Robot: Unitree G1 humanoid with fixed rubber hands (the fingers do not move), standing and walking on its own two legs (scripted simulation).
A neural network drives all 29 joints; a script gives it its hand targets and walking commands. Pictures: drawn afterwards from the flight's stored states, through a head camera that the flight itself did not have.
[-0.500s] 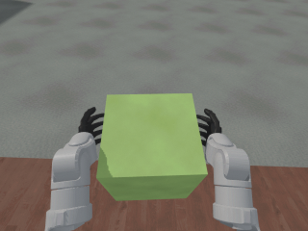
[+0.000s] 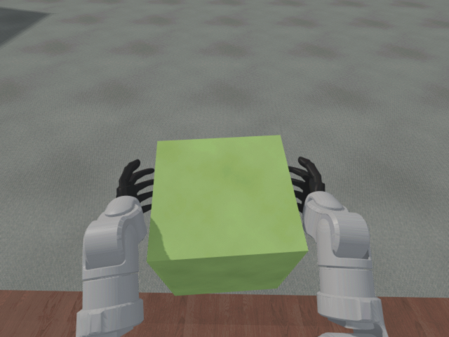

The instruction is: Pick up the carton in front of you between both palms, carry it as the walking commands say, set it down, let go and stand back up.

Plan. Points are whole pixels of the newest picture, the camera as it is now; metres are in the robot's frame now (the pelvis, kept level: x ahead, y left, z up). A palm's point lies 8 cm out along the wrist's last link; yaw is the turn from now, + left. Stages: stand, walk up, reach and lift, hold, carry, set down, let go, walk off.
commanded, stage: carry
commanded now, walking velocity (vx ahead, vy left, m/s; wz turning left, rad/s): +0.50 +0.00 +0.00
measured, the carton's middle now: (223, 222) +0.33 -0.01 +0.04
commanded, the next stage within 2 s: none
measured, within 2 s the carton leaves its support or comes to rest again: neither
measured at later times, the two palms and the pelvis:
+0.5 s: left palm (143, 120) +0.61 +0.17 +0.09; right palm (265, 117) +0.61 -0.14 +0.08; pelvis +0.29 +0.01 -0.04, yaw -2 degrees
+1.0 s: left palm (169, 75) +0.91 +0.13 +0.06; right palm (261, 75) +0.89 -0.17 +0.06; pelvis +0.58 -0.01 -0.05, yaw +0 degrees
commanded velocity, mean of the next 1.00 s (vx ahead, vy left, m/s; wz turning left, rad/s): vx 0.50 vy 0.00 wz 0.00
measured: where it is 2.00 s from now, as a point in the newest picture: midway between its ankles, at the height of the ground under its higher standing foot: (217, 190)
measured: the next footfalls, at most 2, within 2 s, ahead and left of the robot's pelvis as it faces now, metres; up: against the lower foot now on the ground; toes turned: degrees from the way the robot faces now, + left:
left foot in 0.48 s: +0.43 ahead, +0.06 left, -0.04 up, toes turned +2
right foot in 1.02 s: +0.76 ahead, -0.09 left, -0.06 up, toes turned -5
